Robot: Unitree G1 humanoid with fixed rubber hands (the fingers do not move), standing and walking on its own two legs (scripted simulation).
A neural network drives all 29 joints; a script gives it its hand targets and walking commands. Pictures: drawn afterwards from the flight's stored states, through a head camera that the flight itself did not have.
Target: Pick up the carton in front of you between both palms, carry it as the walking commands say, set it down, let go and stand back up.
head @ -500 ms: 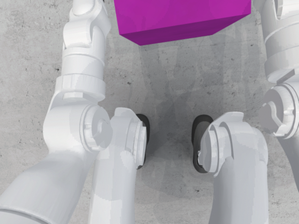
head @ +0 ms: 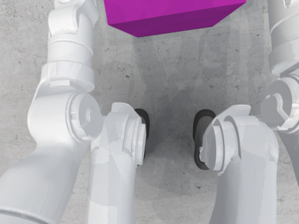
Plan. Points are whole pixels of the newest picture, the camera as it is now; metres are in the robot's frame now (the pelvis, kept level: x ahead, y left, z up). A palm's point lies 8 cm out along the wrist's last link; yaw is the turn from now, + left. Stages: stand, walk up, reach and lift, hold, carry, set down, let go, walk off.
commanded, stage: set down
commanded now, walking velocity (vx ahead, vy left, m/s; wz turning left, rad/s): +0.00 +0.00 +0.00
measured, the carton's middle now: out of the picture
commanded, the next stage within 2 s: let go in 1.60 s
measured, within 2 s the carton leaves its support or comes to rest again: neither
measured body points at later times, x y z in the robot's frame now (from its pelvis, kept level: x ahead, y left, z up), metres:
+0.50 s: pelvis +0.00 +0.00 +0.00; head +0.38 -0.03 +0.22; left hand +0.55 +0.17 -0.19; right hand +0.58 -0.21 -0.19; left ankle +0.11 +0.12 -0.33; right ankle +0.10 -0.11 -0.33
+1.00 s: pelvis +0.00 +0.00 +0.09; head +0.36 -0.02 +0.36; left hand +0.57 +0.17 -0.03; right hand +0.61 -0.21 -0.02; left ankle +0.11 +0.12 -0.33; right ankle +0.10 -0.11 -0.33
